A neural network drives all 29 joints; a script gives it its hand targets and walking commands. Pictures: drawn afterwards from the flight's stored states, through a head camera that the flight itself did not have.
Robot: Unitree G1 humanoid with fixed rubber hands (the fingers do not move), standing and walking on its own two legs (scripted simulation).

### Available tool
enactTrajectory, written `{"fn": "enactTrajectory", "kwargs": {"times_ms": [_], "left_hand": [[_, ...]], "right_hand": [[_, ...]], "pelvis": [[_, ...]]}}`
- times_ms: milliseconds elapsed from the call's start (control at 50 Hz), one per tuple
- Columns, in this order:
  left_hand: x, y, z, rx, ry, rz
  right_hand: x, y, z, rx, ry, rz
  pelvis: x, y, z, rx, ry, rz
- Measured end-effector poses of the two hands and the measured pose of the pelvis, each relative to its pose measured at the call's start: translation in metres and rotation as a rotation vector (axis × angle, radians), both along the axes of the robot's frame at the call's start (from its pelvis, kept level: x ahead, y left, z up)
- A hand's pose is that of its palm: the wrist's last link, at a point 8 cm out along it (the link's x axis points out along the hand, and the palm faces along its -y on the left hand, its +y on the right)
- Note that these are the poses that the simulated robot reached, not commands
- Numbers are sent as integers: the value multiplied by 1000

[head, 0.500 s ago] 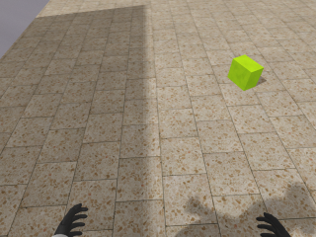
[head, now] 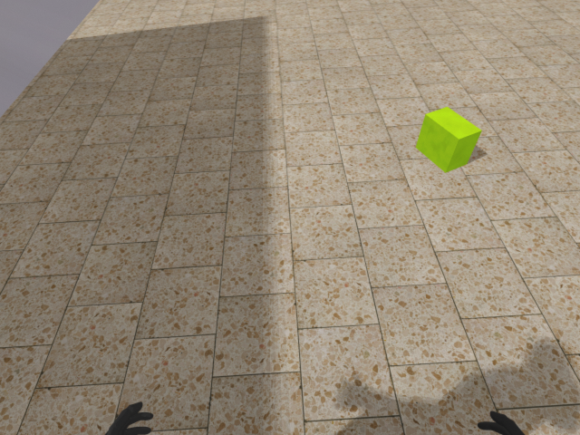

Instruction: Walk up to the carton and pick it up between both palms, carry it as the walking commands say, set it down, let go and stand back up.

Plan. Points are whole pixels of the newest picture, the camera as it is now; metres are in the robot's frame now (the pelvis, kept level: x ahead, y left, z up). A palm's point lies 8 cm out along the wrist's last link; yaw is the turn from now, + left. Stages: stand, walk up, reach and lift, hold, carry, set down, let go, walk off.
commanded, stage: stand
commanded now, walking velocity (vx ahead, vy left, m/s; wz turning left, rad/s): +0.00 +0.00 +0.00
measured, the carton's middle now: (446, 139) +1.56 -0.74 -0.67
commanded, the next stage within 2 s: walk up in 1.22 s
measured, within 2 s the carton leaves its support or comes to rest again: neither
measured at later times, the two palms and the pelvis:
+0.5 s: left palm out of the picture +0.07 +0.28 -0.11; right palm out of the picture +0.06 -0.29 -0.11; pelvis -0.02 +0.00 +0.01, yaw +0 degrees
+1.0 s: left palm out of the picture +0.05 +0.28 -0.11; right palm out of the picture +0.04 -0.29 -0.11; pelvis -0.03 +0.00 +0.01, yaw -1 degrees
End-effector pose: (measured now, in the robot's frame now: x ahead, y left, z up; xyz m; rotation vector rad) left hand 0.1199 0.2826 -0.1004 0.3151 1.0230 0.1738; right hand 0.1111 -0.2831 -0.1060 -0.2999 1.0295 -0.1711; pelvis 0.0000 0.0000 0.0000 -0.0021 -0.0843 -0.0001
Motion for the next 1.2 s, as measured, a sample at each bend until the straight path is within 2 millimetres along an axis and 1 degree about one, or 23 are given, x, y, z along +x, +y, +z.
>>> {"fn": "enactTrajectory", "kwargs": {"times_ms": [140,420,720,940,1200], "left_hand": [[-11,1,-1,0,31,11],[-40,2,-4,-2,90,37],[-65,2,-7,-6,136,54],[-71,1,-8,-5,151,57],[-65,0,-8,-4,150,54]], "right_hand": [[-14,-3,-1,-1,36,-20],[-43,-6,-3,-2,93,-50],[-63,-6,-6,4,131,-65],[-70,-6,-7,8,145,-75],[-69,-8,-7,7,149,-84]], "pelvis": [[-4,0,3,1,-3,-2],[-15,-1,8,2,-7,-5],[-25,-1,9,2,1,-7],[-26,-2,10,2,9,-10],[-21,-2,10,3,16,-14]]}}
